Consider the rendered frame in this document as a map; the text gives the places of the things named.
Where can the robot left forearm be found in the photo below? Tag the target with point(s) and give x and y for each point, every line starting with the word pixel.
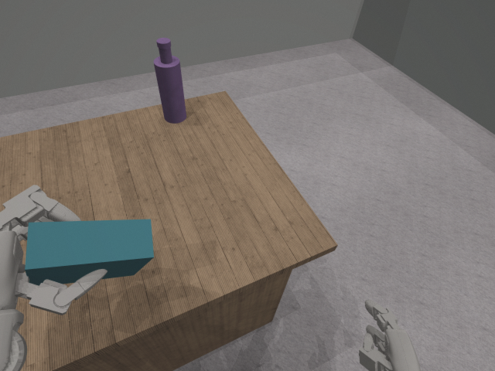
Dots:
pixel 13 348

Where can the sponge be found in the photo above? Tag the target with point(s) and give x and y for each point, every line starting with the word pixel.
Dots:
pixel 66 251

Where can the robot right hand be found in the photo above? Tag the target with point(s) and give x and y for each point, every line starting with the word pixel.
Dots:
pixel 395 350

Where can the table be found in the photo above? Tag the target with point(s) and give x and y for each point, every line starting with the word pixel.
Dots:
pixel 228 227

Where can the robot left hand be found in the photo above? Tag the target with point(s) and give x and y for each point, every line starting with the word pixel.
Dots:
pixel 30 206

